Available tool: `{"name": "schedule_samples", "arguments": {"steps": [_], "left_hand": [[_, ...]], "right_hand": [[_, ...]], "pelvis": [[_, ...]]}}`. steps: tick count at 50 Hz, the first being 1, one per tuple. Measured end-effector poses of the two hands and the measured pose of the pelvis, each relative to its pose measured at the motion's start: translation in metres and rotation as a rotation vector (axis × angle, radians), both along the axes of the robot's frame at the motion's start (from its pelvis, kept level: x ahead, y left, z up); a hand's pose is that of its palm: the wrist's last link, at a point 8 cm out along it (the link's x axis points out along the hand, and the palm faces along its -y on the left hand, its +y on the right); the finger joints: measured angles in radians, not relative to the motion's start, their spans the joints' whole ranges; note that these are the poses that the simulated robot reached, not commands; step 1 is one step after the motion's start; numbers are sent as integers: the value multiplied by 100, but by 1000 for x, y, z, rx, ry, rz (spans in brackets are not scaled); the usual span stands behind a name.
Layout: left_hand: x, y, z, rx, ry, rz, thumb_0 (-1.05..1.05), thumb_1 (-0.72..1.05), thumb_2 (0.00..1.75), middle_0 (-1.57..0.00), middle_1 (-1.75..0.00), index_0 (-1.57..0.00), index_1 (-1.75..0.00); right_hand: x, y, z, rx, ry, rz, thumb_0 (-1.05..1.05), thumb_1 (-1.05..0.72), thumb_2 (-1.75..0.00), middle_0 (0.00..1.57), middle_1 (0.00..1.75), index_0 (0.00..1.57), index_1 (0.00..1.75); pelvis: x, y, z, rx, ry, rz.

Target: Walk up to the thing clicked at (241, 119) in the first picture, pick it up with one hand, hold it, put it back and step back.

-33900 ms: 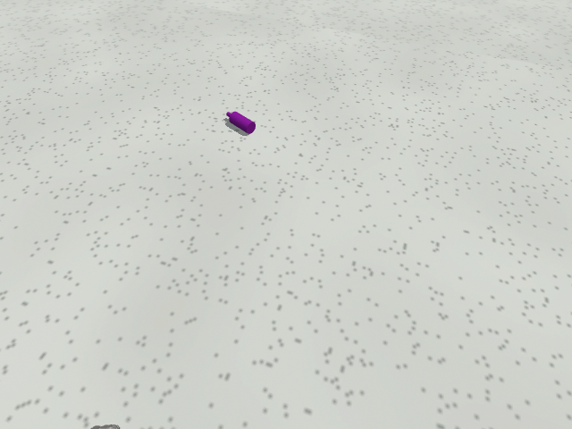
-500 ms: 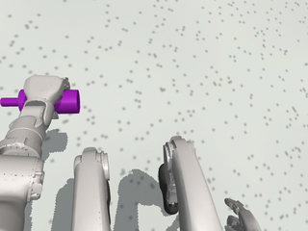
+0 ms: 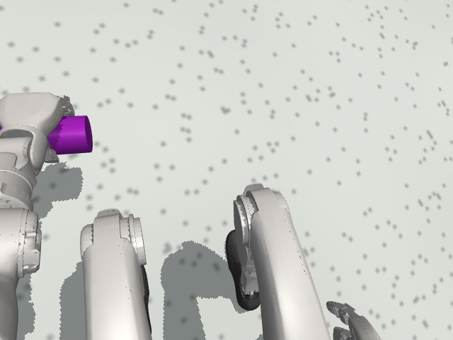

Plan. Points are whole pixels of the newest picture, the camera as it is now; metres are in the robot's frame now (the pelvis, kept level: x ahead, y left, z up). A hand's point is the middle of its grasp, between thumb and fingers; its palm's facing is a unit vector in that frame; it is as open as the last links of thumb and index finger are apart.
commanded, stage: crouch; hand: left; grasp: from above
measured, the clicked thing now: (30, 137) +0.48 +0.28 -0.20
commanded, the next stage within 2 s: lower in 0.40 s
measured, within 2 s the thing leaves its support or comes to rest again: neither
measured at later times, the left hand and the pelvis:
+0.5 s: hand (49, 132) +0.49 +0.25 -0.21, palm faces -0.47 -0.01 -0.88, open 9.9 cm; pelvis +0.00 +0.01 -0.03, yaw -2 degrees
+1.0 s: hand (61, 138) +0.49 +0.25 -0.26, palm faces -0.48 -0.01 -0.88, open 9.8 cm; pelvis +0.00 +0.01 -0.06, yaw -4 degrees
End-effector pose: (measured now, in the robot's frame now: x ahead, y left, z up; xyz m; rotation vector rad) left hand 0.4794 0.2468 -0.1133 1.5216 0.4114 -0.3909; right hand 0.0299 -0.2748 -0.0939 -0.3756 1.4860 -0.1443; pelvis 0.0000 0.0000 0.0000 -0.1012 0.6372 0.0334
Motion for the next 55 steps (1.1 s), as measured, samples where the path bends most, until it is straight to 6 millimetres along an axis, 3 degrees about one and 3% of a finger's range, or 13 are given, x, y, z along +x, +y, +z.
{"name": "schedule_samples", "arguments": {"steps": [16,30,55], "left_hand": [[12,2,-25,7,-33,-17,0,6,37,-75,-45,-75,-44],[16,7,-43,0,-16,-15,0,5,37,-77,-41,-77,-41],[24,2,-98,-13,-16,-22,0,7,33,-80,-36,-79,-36]], "right_hand": [[-13,13,-22,6,16,8,0,-92,-90,20,30,21,30],[-15,17,-22,-4,31,24,0,-92,-90,20,30,21,30],[-23,23,-34,9,72,75,0,-91,-90,20,30,21,30]], "pelvis": [[-4,7,-28,-23,-14,-7],[-2,11,-36,-43,-15,-8],[4,12,-61,-68,-30,-27]]}}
